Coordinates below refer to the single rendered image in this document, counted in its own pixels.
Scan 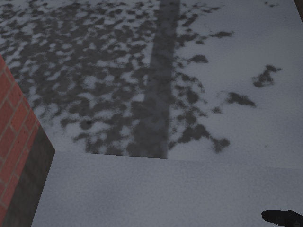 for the right robot hand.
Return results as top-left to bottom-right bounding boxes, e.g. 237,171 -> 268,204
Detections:
261,210 -> 303,227

